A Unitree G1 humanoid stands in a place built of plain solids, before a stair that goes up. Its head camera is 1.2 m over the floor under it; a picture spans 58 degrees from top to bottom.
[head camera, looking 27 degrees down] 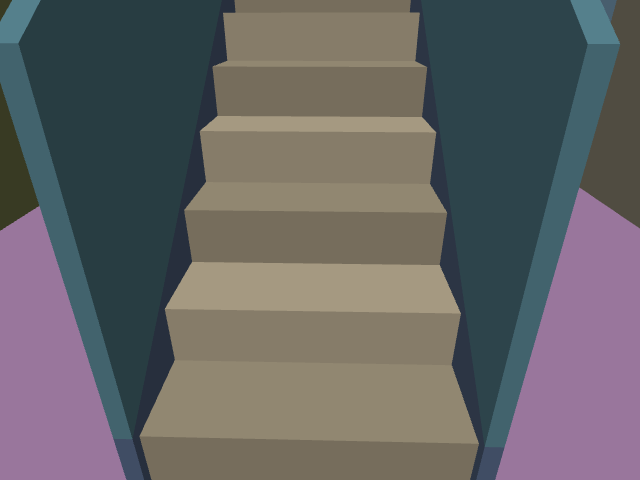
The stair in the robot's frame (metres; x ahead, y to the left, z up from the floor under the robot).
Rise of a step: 0.20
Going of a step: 0.29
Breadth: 0.91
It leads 1 degrees to the right of straight ahead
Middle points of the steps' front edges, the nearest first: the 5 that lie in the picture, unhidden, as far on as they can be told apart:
0.78 0.03 0.21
1.07 0.03 0.41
1.36 0.02 0.62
1.66 0.01 0.82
1.95 0.00 1.03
